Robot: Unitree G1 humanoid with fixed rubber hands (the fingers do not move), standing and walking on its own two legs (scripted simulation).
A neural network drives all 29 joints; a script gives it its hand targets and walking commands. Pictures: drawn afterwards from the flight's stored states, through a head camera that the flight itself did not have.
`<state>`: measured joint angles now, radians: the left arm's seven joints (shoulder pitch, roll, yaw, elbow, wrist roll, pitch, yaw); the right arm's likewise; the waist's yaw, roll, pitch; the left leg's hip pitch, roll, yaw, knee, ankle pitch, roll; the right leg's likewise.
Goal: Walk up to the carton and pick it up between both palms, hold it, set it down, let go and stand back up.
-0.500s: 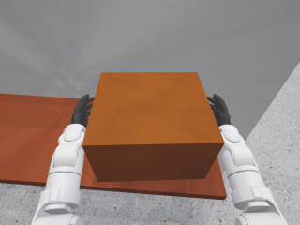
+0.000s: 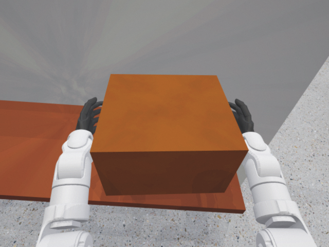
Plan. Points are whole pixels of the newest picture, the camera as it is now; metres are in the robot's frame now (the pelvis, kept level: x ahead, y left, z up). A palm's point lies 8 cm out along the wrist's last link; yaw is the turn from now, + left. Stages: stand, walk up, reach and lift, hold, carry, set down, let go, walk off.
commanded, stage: reach and lift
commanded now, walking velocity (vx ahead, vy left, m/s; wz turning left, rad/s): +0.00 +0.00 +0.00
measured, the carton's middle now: (165, 131) +0.38 -0.01 +0.10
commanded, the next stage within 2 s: hold in 0.76 s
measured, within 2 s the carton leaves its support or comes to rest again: neither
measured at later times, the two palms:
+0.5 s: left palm (83, 126) +0.36 +0.19 +0.14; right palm (243, 125) +0.36 -0.19 +0.14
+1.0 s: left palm (78, 124) +0.35 +0.19 +0.16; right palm (244, 120) +0.36 -0.19 +0.16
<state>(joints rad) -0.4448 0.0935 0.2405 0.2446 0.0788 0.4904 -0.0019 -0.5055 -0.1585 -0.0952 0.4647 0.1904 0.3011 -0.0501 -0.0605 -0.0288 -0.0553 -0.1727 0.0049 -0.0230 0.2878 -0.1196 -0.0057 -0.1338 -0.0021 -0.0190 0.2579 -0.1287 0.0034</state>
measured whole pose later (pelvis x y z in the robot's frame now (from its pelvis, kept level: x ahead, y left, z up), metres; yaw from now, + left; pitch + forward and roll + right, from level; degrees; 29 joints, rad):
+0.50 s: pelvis +0.01 +0.00 +0.00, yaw +0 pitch -1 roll +0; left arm -0.42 0.09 0.25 0.14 0.08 0.55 -0.01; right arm -0.50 -0.17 -0.07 0.39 0.24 0.35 -0.08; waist -0.07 -0.03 -0.05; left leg -0.14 0.01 -0.04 0.29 -0.14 -0.01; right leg -0.09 0.00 -0.02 0.25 -0.14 0.00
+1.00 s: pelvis +0.00 +0.00 +0.00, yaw +0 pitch -1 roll +0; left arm -0.45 0.09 0.28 0.11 0.09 0.63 -0.01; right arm -0.56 -0.18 -0.07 0.40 0.26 0.42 -0.09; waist -0.05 -0.02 -0.07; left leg -0.15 0.01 -0.03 0.29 -0.13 -0.01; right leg -0.11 0.01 -0.01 0.26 -0.13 0.00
